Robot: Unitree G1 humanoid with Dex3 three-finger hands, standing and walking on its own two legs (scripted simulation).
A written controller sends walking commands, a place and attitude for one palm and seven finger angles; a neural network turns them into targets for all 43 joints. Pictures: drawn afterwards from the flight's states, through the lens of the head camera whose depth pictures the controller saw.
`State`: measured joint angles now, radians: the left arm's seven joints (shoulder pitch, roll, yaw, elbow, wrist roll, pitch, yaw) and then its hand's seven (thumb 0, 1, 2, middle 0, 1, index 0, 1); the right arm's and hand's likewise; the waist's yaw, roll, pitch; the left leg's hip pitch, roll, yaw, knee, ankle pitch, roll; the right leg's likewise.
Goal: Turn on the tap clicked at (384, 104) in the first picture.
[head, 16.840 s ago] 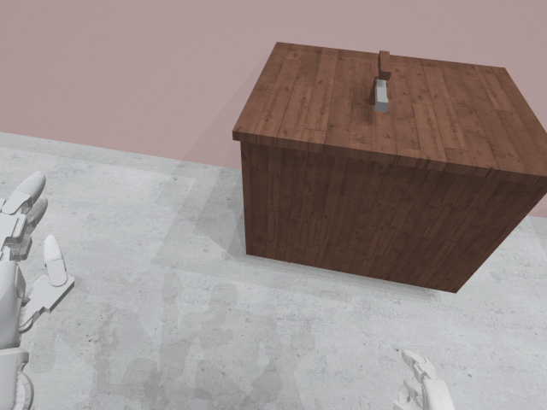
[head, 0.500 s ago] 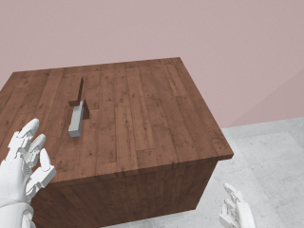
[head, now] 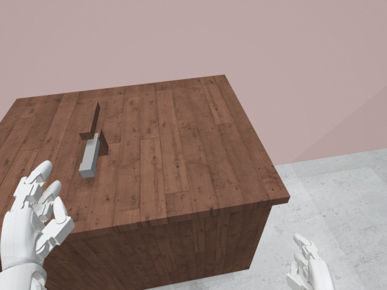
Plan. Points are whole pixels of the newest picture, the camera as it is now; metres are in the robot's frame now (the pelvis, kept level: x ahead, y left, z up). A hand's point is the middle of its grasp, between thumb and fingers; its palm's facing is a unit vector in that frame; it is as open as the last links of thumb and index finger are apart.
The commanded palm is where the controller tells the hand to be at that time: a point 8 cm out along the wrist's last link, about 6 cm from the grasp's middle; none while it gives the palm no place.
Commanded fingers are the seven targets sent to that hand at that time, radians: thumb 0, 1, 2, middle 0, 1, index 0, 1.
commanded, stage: turn the palm inward beside the body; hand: left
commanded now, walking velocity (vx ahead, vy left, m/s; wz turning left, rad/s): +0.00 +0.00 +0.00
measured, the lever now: (87, 170) +0.36 +0.31 +0.05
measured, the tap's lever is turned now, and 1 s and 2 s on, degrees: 0 0 0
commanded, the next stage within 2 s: reach beside the lever's end, fingers flat in 0.16 s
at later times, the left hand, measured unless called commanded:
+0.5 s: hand (70, 214) +0.20 +0.24 +0.13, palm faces +0.48 -0.87 -0.13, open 7.4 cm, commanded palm +0.16 +0.28 +0.13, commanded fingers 0.00 0.90 0.90 -0.20 -0.30 -0.20 -0.30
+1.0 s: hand (69, 199) +0.24 +0.27 +0.11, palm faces +0.48 -0.87 -0.11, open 7.5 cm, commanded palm +0.20 +0.32 +0.11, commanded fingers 0.00 0.90 0.90 -0.19 -0.25 -0.19 -0.25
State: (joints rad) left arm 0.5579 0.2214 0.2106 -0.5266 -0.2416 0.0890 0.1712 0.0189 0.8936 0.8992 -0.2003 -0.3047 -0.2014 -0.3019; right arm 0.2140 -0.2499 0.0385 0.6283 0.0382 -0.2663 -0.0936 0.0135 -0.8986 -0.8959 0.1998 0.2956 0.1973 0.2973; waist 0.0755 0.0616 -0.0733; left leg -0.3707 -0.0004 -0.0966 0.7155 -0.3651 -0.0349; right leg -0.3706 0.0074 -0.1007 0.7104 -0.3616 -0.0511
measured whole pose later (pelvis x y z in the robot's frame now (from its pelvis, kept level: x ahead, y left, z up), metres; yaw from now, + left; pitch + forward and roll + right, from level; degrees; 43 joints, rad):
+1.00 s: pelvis +0.00 +0.02 +0.00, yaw -1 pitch +3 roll +0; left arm 0.30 0.22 0.28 -0.16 -0.23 -0.05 0.16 0.02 0.89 0.90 -0.19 -0.28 -0.19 -0.28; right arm 0.20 -0.25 0.03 0.67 0.03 -0.22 -0.10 0.01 -0.90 -0.90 0.20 0.30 0.20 0.30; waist 0.05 0.04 -0.05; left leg -0.40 -0.01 -0.07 0.70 -0.35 -0.02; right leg -0.41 0.00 -0.07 0.69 -0.34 -0.03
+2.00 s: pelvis -0.01 +0.01 -0.01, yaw -2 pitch +9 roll +0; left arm -0.10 0.34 0.46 0.42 -0.21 -0.26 0.06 0.02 0.89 0.90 -0.15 -0.16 -0.15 -0.16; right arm 0.20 -0.26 0.00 0.71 0.02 -0.14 -0.11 0.01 -0.90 -0.90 0.20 0.30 0.20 0.30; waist 0.01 0.03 -0.06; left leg -0.59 0.00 -0.07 0.81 -0.38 -0.03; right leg -0.59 0.01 -0.08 0.79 -0.36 -0.04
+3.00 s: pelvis +0.00 +0.03 -0.02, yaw -2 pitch +11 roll -1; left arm -0.09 0.28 0.41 0.41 -0.16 -0.30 0.13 0.02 0.90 0.90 -0.15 -0.15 -0.15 -0.15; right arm 0.22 -0.24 0.00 0.68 0.01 -0.09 -0.08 0.01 -0.90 -0.90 0.20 0.30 0.20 0.30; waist 0.00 0.02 -0.09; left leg -0.64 -0.01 -0.06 0.87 -0.42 0.00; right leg -0.63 0.00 -0.06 0.82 -0.38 -0.02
